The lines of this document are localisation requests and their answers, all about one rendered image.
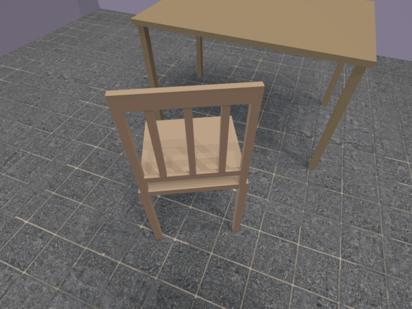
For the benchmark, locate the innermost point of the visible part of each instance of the chair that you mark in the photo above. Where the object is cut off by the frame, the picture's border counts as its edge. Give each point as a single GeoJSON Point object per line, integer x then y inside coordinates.
{"type": "Point", "coordinates": [190, 154]}

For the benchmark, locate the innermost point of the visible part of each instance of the table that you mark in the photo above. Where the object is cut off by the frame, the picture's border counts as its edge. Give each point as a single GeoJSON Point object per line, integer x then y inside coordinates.
{"type": "Point", "coordinates": [336, 30]}

